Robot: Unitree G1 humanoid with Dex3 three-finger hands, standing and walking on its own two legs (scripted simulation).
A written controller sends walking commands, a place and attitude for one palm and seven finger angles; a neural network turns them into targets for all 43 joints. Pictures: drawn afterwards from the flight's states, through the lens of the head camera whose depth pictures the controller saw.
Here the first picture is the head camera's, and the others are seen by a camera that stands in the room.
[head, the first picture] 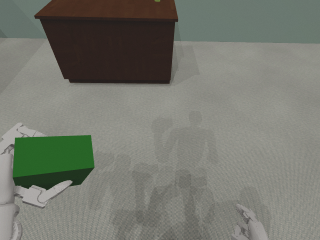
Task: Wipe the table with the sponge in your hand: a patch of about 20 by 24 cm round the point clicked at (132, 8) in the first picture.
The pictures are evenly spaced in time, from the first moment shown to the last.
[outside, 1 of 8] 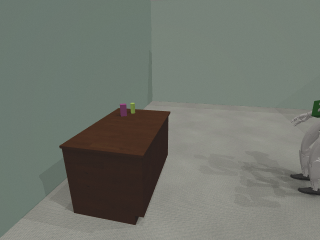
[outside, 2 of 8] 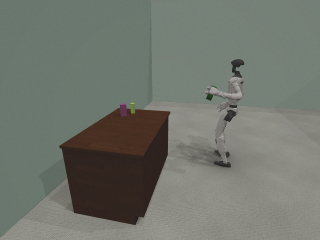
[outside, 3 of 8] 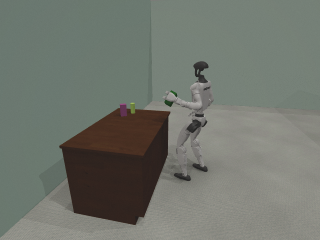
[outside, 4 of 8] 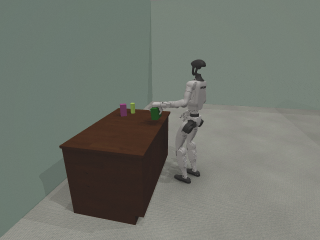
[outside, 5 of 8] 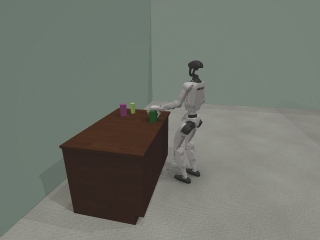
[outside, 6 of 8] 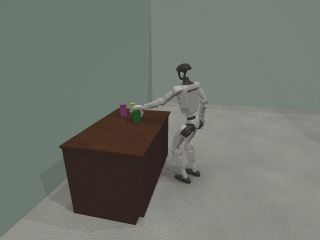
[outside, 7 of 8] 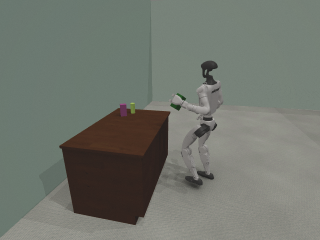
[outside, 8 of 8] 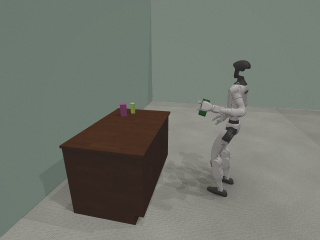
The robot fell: no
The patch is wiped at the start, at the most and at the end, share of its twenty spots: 0.00 1.00 1.00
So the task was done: yes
